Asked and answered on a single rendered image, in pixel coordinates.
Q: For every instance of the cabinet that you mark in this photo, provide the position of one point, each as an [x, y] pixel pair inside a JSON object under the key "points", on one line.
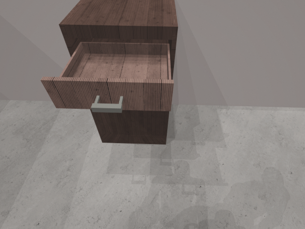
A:
{"points": [[127, 21]]}

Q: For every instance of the drawer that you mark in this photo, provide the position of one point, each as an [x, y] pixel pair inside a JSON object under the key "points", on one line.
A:
{"points": [[140, 72]]}

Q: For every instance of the handle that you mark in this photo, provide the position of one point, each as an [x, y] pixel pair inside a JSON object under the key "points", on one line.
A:
{"points": [[107, 108]]}

